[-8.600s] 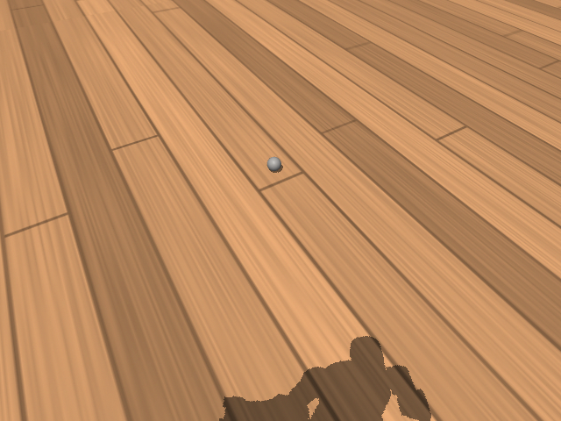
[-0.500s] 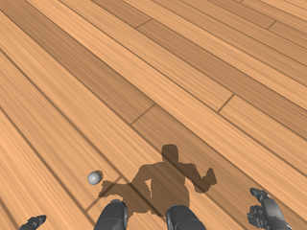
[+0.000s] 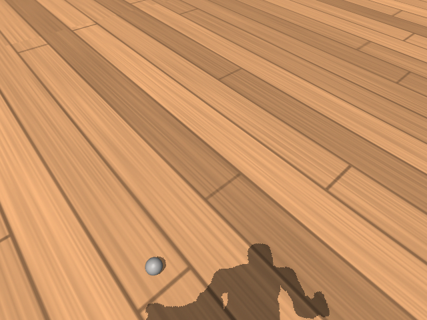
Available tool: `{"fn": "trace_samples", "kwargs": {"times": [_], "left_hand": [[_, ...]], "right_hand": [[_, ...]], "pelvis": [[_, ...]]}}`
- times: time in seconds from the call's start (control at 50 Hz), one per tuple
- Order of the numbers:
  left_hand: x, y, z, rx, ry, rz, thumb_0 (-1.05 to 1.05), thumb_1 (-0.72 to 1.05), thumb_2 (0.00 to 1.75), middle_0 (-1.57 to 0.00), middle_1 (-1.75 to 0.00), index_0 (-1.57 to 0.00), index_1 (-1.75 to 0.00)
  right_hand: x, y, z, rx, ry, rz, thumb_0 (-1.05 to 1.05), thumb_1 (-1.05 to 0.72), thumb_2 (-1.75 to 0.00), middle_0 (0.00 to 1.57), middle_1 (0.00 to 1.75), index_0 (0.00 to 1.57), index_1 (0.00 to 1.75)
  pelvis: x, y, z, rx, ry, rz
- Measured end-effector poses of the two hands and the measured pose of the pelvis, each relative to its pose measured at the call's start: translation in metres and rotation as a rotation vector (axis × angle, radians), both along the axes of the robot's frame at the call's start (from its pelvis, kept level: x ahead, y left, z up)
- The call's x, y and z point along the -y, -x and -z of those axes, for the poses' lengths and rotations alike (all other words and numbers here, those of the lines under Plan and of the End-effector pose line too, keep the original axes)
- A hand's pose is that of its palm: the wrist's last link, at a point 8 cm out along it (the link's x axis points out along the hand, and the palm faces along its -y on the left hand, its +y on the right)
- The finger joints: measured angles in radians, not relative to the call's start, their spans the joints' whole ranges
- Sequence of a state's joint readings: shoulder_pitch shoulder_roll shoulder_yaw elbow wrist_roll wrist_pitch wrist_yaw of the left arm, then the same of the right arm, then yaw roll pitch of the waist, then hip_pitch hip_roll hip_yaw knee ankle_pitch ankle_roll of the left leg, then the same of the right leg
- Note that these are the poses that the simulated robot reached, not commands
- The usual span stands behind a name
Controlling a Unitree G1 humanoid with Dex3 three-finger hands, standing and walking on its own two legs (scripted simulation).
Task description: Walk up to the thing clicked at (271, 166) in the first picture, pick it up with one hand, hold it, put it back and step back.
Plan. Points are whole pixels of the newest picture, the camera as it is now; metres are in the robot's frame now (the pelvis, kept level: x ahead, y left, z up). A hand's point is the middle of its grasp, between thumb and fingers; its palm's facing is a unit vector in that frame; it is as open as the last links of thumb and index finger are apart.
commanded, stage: walk up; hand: left
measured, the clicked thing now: (154, 266) +0.45 +0.26 -0.71
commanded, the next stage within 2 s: none
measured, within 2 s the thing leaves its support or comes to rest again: neither
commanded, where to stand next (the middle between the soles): +0.09 -0.03 m, yaw +0 degrees
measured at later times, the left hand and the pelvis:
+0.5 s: hand out of the picture +0.15 +0.22 -0.14, palm faces -0.07 -0.93 -0.35, open 7.4 cm; pelvis +0.00 -0.03 +0.00, yaw +0 degrees
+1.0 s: hand out of the picture +0.03 +0.25 -0.12, palm faces -0.04 -0.90 -0.44, open 7.4 cm; pelvis +0.01 -0.04 +0.01, yaw +0 degrees
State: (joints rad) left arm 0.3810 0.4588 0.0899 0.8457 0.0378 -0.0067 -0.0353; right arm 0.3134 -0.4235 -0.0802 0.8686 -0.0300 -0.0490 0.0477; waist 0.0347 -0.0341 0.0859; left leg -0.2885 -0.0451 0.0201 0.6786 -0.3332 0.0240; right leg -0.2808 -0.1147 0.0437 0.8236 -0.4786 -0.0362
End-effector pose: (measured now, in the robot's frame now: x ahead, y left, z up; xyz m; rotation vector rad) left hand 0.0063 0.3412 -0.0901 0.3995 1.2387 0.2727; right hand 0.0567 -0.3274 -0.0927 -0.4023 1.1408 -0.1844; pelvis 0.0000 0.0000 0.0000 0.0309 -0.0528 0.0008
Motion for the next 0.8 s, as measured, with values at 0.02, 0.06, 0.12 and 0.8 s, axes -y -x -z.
{"fn": "trace_samples", "kwargs": {"times": [0.02, 0.06, 0.12, 0.8], "left_hand": [[-0.004, -0.002, 0.002, -0.017, 0.0, -0.005, 0.01, 0.9, 0.9, -0.21, -0.3, -0.2, -0.3], [-0.007, -0.015, 0.003, -0.021, 0.012, 0.001, 0.01, 0.9, 0.9, -0.21, -0.3, -0.2, -0.3], [-0.006, -0.043, 0.001, 0.033, 0.042, 0.029, 0.01, 0.9, 0.9, -0.21, -0.3, -0.2, -0.3], [0.06, -0.059, 0.011, 0.095, 0.099, 0.025, 0.0, 0.9, 0.9, -0.21, -0.3, -0.2, -0.3]], "right_hand": [[-0.004, -0.002, -0.003, 0.029, 0.003, 0.004, 0.01, -0.9, -0.89, 0.2, 0.3, 0.21, 0.3], [-0.011, -0.001, -0.011, 0.054, 0.005, 0.019, 0.0, -0.9, -0.89, 0.2, 0.3, 0.21, 0.3], [-0.017, 0.003, -0.025, 0.051, 0.021, 0.03, 0.0, -0.9, -0.89, 0.21, 0.3, 0.21, 0.3], [0.011, 0.039, -0.006, -0.108, 0.01, 0.04, 0.0, -0.9, -0.89, 0.2, 0.3, 0.21, 0.3]], "pelvis": [[-0.003, -0.002, 0.0, 0.001, 0.007, -0.002], [-0.007, -0.008, -0.005, 0.006, 0.016, -0.006], [-0.007, -0.017, -0.014, 0.019, 0.021, -0.008], [0.029, 0.013, -0.013, -0.006, 0.037, -0.031]]}}
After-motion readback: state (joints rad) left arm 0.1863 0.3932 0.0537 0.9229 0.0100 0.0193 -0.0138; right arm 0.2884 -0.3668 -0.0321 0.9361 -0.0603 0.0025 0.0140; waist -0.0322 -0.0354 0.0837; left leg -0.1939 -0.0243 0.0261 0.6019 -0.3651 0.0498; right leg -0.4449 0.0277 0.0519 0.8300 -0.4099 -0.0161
